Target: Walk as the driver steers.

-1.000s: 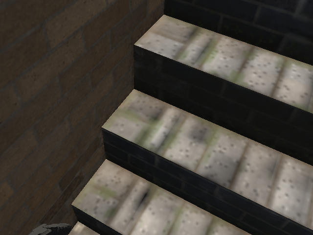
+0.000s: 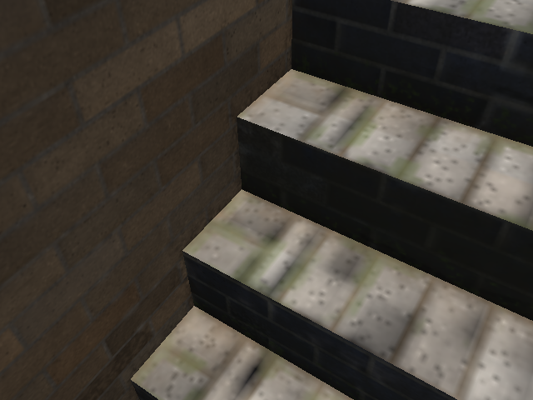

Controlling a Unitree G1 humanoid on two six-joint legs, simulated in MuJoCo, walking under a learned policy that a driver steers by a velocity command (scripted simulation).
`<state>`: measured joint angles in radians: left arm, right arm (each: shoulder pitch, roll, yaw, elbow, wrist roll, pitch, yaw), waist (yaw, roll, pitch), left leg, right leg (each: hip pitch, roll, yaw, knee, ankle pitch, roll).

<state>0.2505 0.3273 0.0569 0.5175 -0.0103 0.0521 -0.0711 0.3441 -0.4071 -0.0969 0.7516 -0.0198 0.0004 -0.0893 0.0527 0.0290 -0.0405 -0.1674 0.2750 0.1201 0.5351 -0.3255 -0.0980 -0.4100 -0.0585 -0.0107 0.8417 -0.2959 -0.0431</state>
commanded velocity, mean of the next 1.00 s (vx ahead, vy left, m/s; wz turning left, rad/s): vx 0.31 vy -0.08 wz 0.46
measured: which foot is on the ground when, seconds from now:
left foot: down 0.00-0.00, up 0.02-0.52, down 0.54-1.00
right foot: up 0.00-0.00, down 0.02-0.54, up 0.56-1.00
